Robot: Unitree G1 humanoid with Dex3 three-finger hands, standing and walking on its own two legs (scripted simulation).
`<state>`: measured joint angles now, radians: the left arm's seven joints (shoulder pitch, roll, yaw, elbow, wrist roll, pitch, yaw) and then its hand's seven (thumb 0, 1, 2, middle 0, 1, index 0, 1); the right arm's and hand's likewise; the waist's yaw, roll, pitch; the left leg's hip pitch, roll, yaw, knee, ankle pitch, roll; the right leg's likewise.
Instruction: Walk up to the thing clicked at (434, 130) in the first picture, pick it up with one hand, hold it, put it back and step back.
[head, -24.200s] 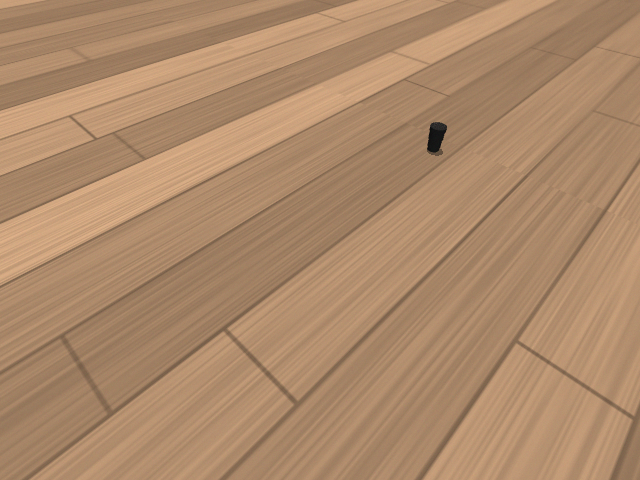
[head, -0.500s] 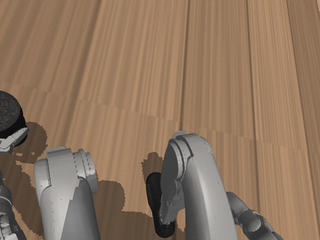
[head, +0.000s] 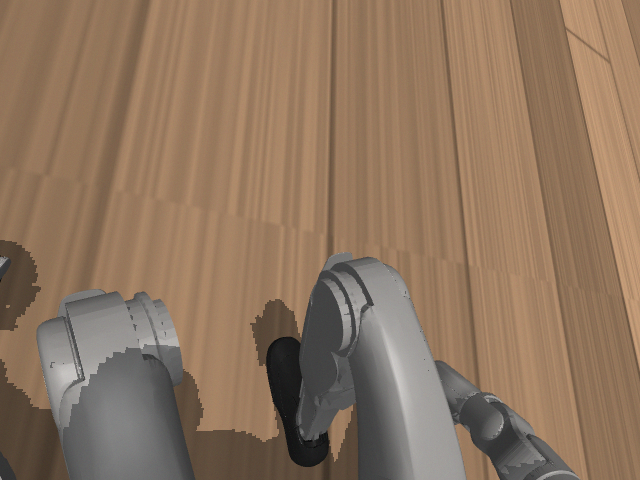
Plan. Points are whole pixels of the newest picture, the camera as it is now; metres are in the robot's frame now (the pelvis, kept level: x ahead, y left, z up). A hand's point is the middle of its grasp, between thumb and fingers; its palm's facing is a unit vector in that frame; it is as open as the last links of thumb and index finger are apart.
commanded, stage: lower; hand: left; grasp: from the side
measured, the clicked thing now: out of the picture +0.39 +0.30 -0.19
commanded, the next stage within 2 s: loosen in 0.34 s
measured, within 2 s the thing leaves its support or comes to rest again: rests again in 1.60 s
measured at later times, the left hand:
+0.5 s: hand out of the picture +0.39 +0.31 -0.18, palm faces +0.50 -0.87 -0.01, open 11.7 cm
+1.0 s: hand out of the picture +0.40 +0.31 -0.17, palm faces +0.49 -0.87 +0.01, open 16.8 cm
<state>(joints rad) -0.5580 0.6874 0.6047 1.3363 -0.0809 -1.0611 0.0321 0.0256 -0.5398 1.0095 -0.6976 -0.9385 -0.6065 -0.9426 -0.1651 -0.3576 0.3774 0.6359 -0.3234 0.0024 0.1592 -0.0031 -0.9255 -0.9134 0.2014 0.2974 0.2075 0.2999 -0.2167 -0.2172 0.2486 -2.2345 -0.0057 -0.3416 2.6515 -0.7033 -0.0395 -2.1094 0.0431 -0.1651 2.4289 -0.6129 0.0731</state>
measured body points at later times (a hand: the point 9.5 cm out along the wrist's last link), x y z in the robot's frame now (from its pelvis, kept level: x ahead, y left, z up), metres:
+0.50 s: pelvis -0.01 +0.01 +0.00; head +0.21 +0.20 +0.34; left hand +0.36 +0.35 -0.17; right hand +0.16 -0.24 -0.04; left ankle +0.08 +0.13 -0.25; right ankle +0.14 -0.13 -0.25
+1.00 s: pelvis -0.01 +0.01 +0.00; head +0.21 +0.20 +0.34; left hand +0.36 +0.35 -0.17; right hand +0.17 -0.24 -0.03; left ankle +0.08 +0.13 -0.25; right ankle +0.14 -0.13 -0.25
